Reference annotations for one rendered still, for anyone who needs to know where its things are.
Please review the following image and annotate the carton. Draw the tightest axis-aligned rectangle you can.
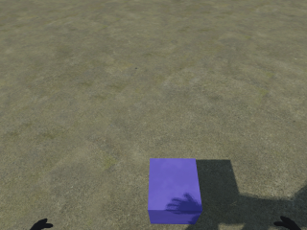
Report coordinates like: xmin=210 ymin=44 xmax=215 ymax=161
xmin=148 ymin=158 xmax=202 ymax=224

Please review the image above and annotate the right robot hand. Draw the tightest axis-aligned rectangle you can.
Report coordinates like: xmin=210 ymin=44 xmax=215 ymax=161
xmin=273 ymin=216 xmax=301 ymax=230

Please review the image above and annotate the left robot hand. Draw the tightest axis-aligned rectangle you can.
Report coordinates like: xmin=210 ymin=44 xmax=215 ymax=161
xmin=30 ymin=218 xmax=54 ymax=230

